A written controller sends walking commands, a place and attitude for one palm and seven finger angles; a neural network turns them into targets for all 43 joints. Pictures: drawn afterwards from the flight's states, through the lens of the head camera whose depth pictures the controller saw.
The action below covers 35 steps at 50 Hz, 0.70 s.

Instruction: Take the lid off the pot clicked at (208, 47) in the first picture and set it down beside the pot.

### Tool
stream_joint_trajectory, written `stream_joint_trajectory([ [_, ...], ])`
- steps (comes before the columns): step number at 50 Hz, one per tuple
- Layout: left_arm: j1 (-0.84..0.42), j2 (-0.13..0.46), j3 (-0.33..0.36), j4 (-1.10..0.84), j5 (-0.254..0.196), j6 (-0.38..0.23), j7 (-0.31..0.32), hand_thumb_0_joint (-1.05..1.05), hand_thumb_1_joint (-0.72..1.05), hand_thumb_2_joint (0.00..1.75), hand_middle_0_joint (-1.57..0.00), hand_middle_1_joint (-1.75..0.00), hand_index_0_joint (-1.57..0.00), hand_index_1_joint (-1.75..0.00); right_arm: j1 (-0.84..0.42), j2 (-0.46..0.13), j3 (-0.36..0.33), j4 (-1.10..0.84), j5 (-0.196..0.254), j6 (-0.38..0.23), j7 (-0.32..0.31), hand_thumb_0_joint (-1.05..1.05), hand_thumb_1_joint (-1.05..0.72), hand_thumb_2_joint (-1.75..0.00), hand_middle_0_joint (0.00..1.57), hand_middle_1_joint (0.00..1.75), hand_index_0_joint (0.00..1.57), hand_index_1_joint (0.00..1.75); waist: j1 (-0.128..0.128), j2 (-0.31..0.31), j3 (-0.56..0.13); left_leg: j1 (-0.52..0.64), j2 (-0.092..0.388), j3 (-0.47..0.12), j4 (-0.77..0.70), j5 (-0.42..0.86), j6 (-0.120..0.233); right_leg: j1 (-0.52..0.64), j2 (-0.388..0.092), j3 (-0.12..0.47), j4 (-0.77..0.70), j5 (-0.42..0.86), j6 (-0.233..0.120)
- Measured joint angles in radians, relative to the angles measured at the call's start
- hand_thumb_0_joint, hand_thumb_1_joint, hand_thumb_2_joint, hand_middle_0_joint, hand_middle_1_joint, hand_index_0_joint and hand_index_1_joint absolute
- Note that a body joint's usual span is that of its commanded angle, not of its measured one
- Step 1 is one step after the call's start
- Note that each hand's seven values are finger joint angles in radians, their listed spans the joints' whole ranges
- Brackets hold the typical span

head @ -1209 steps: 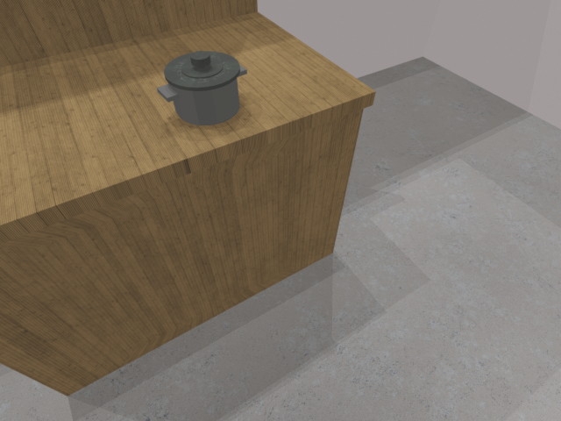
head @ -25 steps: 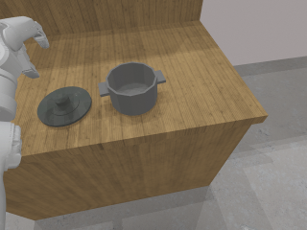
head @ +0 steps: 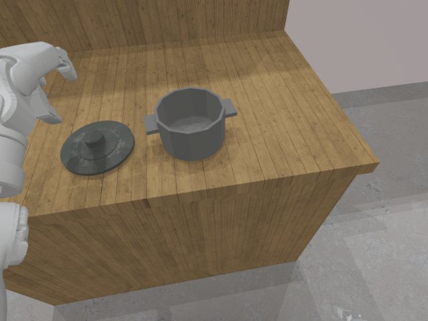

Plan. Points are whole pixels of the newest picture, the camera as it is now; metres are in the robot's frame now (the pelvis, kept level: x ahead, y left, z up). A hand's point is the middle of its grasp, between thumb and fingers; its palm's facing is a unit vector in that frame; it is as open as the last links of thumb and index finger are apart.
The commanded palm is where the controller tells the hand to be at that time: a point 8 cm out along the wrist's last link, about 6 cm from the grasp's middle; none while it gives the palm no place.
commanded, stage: draw the hand back to the body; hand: left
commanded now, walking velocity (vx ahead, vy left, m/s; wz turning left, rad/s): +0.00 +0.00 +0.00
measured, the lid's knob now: (94, 138) +0.49 +0.27 +0.05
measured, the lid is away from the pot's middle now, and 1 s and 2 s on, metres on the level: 0.22 0.22 0.22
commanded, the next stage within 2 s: step back with the hand held close in 1.92 s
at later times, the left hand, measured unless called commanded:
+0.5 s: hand (51, 89) +0.39 +0.22 +0.26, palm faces +0.39 -0.90 -0.21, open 10.7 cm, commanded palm +0.33 +0.27 +0.26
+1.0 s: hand (33, 133) +0.31 +0.22 +0.25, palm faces +0.46 -0.86 -0.20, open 8.4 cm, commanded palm +0.26 +0.25 +0.25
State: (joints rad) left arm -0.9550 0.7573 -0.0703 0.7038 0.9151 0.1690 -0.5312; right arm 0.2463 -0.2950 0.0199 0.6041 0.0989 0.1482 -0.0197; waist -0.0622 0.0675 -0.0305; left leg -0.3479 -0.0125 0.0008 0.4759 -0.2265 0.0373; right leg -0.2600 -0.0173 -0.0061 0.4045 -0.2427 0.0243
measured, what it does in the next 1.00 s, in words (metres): stands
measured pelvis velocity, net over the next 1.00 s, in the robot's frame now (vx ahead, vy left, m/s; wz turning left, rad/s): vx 0.01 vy -0.04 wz -0.02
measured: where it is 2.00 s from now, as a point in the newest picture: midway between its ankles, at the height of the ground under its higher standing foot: outside the picture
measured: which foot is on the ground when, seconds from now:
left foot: down 0.00-1.00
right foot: down 0.00-1.00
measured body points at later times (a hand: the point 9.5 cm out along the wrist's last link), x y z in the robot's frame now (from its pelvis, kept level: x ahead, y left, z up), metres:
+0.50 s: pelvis +0.01 -0.03 +0.00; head +0.01 -0.03 +0.45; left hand +0.36 +0.27 +0.27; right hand +0.16 -0.26 -0.09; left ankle +0.00 +0.10 -0.74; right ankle -0.03 -0.14 -0.74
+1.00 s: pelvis +0.01 -0.04 +0.00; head -0.01 -0.06 +0.45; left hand +0.28 +0.26 +0.26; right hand +0.20 -0.27 -0.08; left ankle +0.00 +0.10 -0.74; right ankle -0.03 -0.14 -0.74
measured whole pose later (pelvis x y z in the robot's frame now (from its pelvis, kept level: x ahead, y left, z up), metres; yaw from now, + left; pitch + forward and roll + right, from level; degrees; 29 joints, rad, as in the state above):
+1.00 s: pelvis +0.01 -0.04 +0.00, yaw -1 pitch -3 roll +0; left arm -0.15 0.40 0.38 -0.08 -0.11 -0.08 0.08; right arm 0.15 -0.24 0.02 0.65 0.04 -0.06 -0.07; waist 0.04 0.06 0.02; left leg -0.12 0.04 0.01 0.41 -0.24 -0.02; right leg -0.06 0.03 0.00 0.38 -0.27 -0.03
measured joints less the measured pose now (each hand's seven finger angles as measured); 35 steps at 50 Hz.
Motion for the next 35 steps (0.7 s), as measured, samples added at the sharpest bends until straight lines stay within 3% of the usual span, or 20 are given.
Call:
stream_joint_trajectory([
  [8,0.104,-0.017,-0.006,-0.133,-0.036,0.030,-0.012,0.00,-0.09,0.82,-0.44,-0.71,-0.44,-0.71,-0.052,0.001,0.009,-0.015,0.001,0.001,0.002,0.00,-0.91,-0.89,0.20,0.30,0.20,0.30,0.034,0.006,0.005,0.015,-0.004,-0.016,0.004,0.004,-0.002,0.020,-0.003,-0.016,0.007,-0.004,-0.002],
  [11,0.148,-0.073,0.130,-0.138,-0.457,-0.063,0.159,0.01,-0.09,0.82,-0.44,-0.71,-0.45,-0.71,-0.040,0.017,0.013,-0.040,-0.009,-0.053,-0.015,0.00,-0.91,-0.89,0.20,0.30,0.20,0.30,0.072,-0.006,0.035,0.057,0.001,-0.006,-0.005,0.002,-0.009,0.050,0.002,-0.005,0.011,-0.007,-0.012],
  [13,0.210,-0.127,0.187,-0.189,-0.666,-0.126,0.286,0.00,-0.10,0.82,-0.44,-0.71,-0.45,-0.71,-0.036,0.032,0.032,-0.041,-0.012,-0.085,-0.025,0.00,-0.91,-0.89,0.20,0.30,0.20,0.30,0.084,-0.024,0.045,0.088,0.007,0.002,-0.016,-0.001,-0.015,0.073,0.006,0.003,0.009,-0.010,-0.014],
  [15,0.281,-0.184,0.238,-0.270,-0.792,-0.169,0.386,0.00,-0.10,0.82,-0.44,-0.71,-0.45,-0.71,-0.037,0.047,0.048,-0.035,-0.020,-0.111,-0.032,0.00,-0.91,-0.89,0.20,0.30,0.21,0.30,0.085,-0.039,0.049,0.115,0.013,0.006,-0.024,-0.004,-0.021,0.098,0.012,0.007,0.002,-0.012,-0.017],
  [17,0.337,-0.229,0.287,-0.329,-0.862,-0.198,0.460,0.00,-0.09,0.82,-0.44,-0.70,-0.45,-0.70,-0.042,0.058,0.058,-0.024,-0.032,-0.131,-0.037,0.00,-0.91,-0.89,0.20,0.30,0.21,0.30,0.078,-0.046,0.051,0.137,0.021,0.008,-0.026,-0.010,-0.027,0.120,0.019,0.010,-0.004,-0.014,-0.021],
  [20,0.390,-0.264,0.347,-0.376,-0.921,-0.214,0.535,0.00,-0.07,0.82,-0.44,-0.69,-0.44,-0.69,-0.047,0.066,0.057,-0.006,-0.043,-0.151,-0.042,0.00,-0.91,-0.89,0.20,0.30,0.21,0.30,0.068,-0.048,0.052,0.160,0.031,0.011,-0.028,-0.018,-0.034,0.143,0.029,0.014,-0.011,-0.017,-0.027],
  [24,0.467,-0.284,0.399,-0.451,-0.965,-0.218,0.583,0.00,-0.01,0.83,-0.42,-0.67,-0.42,-0.67,-0.042,0.056,0.039,0.017,-0.049,-0.173,-0.040,0.00,-0.91,-0.89,0.20,0.30,0.21,0.30,0.065,-0.037,0.050,0.181,0.039,0.016,-0.034,-0.025,-0.041,0.161,0.037,0.019,-0.017,-0.022,-0.033],
  [35,0.637,-0.309,0.446,-0.618,-1.003,-0.229,0.609,0.01,0.23,0.85,-0.36,-0.57,-0.36,-0.57,-0.044,0.015,-0.006,0.062,-0.049,-0.189,-0.042,0.01,-0.91,-0.89,0.20,0.30,0.21,0.30,0.085,-0.013,0.045,0.202,0.047,0.008,-0.045,-0.027,-0.053,0.175,0.045,0.011,-0.009,-0.036,-0.046],
])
